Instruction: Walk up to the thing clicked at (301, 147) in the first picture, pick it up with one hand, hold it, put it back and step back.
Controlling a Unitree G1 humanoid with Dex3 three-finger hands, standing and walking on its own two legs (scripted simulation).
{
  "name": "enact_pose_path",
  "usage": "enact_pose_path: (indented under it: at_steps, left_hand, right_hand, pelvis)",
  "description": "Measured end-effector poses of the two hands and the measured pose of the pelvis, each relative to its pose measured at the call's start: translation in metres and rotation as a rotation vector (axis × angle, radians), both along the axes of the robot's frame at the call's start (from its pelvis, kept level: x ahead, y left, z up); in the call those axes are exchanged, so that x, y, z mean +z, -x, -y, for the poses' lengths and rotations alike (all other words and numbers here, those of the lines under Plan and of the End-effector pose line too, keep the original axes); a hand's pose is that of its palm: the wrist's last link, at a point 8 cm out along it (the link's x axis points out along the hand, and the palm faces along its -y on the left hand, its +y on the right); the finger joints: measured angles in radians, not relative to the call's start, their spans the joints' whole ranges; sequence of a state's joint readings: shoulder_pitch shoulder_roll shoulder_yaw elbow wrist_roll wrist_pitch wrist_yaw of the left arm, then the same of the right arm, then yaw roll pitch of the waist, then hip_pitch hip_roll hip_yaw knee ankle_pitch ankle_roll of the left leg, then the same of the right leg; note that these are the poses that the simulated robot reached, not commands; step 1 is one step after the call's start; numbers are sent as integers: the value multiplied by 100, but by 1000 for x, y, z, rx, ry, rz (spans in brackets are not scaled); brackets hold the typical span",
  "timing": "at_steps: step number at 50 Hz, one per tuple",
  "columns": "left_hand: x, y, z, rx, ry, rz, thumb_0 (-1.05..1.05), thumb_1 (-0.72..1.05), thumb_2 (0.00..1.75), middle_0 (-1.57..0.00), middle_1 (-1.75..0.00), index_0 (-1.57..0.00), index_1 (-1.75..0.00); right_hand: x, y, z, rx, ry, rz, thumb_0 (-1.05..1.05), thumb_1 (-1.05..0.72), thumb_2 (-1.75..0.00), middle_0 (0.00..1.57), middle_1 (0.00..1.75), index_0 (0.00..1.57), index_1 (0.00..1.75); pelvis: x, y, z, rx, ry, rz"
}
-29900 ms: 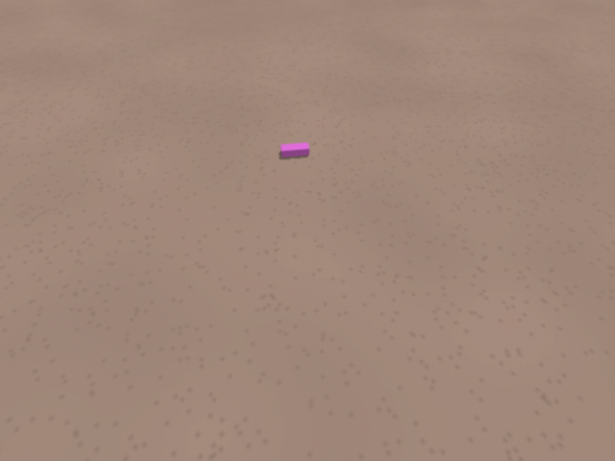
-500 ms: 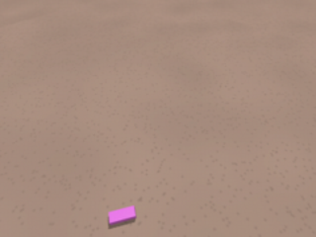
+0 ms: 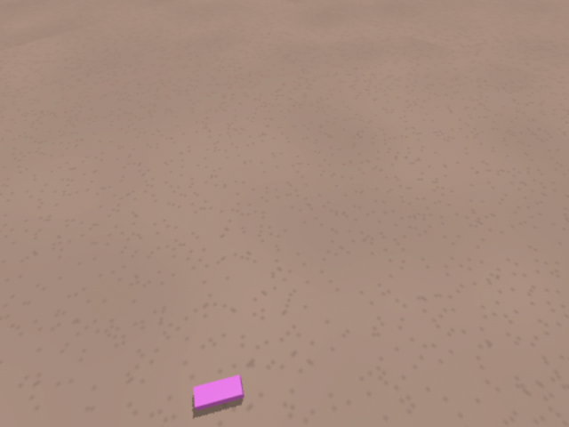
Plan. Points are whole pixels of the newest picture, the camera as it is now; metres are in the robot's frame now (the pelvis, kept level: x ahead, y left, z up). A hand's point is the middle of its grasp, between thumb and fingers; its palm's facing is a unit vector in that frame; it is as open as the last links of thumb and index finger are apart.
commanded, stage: stand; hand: left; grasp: from above
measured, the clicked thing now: (218, 392) +0.39 +0.26 -0.76
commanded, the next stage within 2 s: rise first in 1.26 s
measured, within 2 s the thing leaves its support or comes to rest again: neither
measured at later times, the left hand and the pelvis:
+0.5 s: hand out of the picture +0.07 +0.26 -0.16, palm faces -0.03 -0.94 -0.34, open 7.4 cm; pelvis +0.00 +0.00 +0.00, yaw +0 degrees
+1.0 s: hand out of the picture +0.07 +0.26 -0.16, palm faces -0.03 -0.94 -0.34, open 7.4 cm; pelvis +0.00 +0.01 +0.00, yaw +0 degrees
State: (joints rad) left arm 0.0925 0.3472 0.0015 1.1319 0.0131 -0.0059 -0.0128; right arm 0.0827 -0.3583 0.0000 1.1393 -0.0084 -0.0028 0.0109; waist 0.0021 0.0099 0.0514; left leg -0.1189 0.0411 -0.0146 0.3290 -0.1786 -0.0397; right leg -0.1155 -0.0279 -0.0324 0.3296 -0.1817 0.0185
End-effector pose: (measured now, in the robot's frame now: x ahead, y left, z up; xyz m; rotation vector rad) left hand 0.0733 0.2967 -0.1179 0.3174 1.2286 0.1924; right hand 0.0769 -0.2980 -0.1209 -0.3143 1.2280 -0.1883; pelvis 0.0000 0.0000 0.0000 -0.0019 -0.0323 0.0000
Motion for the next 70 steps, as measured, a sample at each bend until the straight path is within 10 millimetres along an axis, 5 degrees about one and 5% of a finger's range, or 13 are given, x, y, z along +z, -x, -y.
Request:
enact_pose_path:
  at_steps: [43, 70]
  left_hand:
    - [-2, 5, -7, -2, 0, -16, 1, 90, 90, -20, -30, -20, -30]
    - [-1, -2, -11, 10, -4, -1, 1, 89, 90, -20, -31, -20, -31]
  right_hand:
    - [0, 8, -6, -10, 1, -17, 1, -91, -89, 20, 30, 20, 30]
    - [1, -4, -12, -11, 0, 17, 1, -91, -90, 20, 30, 20, 30]
  pelvis:
    - [0, -2, -6, -4, 0, -1]
    - [-1, -7, -10, -5, -2, -14]
